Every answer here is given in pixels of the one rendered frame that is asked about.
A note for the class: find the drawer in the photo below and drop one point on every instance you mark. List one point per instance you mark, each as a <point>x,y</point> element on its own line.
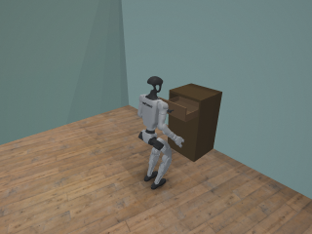
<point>183,108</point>

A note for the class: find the left robot shin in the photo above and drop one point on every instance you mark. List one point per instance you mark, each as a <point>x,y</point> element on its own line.
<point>153,159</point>

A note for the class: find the right robot upper arm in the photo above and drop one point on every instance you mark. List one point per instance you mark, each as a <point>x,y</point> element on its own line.
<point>163,108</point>

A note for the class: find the right robot forearm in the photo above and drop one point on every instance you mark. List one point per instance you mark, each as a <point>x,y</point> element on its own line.
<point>166,131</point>

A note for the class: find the robot right thigh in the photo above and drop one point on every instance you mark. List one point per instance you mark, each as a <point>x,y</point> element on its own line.
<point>162,146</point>

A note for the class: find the left robot upper arm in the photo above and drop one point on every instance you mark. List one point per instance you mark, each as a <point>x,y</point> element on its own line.
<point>139,111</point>

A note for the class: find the cabinet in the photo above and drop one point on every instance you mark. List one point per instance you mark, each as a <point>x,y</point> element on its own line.
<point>199,132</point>

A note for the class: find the right robot hand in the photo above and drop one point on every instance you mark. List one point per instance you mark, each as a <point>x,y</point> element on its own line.
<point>179,141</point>

